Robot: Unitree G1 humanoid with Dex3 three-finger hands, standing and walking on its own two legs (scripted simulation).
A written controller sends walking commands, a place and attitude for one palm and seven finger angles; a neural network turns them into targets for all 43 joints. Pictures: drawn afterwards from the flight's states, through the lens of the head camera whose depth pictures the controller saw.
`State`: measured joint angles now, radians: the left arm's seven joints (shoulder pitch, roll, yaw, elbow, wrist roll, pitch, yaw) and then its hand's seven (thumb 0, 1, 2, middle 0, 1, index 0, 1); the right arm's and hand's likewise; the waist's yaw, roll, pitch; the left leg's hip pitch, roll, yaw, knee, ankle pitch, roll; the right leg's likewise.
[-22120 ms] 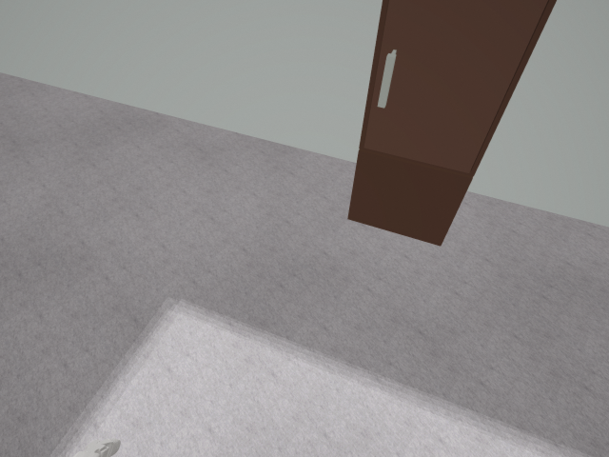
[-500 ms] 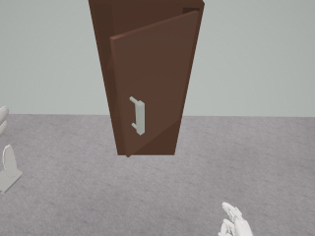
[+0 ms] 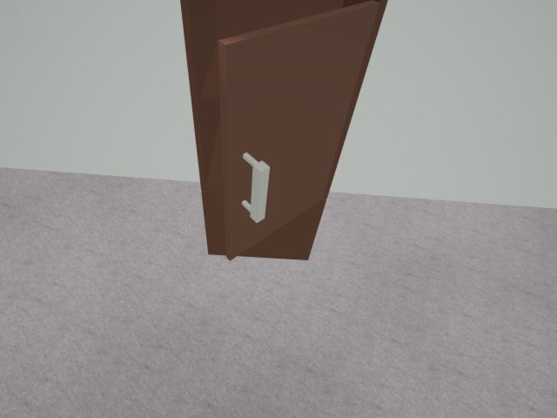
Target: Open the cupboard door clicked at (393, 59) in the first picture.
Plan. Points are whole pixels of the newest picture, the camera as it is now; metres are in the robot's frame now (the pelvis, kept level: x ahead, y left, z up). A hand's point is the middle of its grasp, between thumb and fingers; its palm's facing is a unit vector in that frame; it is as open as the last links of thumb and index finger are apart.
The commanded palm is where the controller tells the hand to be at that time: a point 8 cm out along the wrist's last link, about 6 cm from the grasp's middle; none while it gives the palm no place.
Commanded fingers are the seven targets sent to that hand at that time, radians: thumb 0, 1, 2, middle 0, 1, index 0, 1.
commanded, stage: let the arm hang, fingers relaxed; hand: left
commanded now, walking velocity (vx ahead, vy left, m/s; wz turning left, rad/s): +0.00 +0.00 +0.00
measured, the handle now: (252, 188) +0.57 +0.07 -0.06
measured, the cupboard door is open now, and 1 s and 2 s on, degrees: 43 43 43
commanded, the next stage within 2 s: look to check the result in 0.76 s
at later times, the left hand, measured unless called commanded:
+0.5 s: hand out of the picture +0.00 +0.19 -0.16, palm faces +0.03 -0.96 -0.28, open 7.4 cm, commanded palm none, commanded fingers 0.00 0.90 0.90 -0.20 -0.30 -0.20 -0.30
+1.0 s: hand out of the picture +0.04 +0.13 -0.18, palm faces +0.04 -0.98 -0.20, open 7.4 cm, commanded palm none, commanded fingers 0.00 0.90 0.90 -0.20 -0.30 -0.20 -0.30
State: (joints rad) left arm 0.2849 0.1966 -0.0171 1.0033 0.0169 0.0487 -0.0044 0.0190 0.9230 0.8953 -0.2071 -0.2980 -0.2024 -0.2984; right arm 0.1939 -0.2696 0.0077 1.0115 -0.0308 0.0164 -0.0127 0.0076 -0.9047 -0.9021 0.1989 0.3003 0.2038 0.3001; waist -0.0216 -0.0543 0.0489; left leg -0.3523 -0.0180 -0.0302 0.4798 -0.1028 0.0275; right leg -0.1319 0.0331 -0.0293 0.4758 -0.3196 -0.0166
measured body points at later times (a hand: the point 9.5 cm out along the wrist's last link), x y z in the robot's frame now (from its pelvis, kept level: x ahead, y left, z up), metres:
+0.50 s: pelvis +0.02 -0.02 +0.00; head +0.02 -0.03 +0.45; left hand +0.00 +0.24 -0.14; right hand +0.04 -0.24 -0.16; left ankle +0.10 +0.10 -0.73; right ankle -0.04 -0.11 -0.73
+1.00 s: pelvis +0.06 -0.04 +0.00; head +0.07 -0.04 +0.45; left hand +0.04 +0.18 -0.16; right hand +0.05 -0.26 -0.16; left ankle +0.10 +0.10 -0.73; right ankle -0.04 -0.11 -0.73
